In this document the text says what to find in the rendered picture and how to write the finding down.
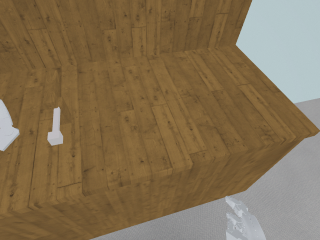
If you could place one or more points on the tap lever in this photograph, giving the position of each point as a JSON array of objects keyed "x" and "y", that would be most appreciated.
[{"x": 55, "y": 137}]

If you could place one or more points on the counter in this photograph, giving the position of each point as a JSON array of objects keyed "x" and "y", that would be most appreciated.
[{"x": 160, "y": 112}]

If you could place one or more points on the left robot hand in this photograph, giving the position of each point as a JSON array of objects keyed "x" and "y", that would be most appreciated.
[{"x": 7, "y": 133}]

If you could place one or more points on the right robot hand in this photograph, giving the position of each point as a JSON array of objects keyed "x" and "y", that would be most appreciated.
[{"x": 247, "y": 227}]

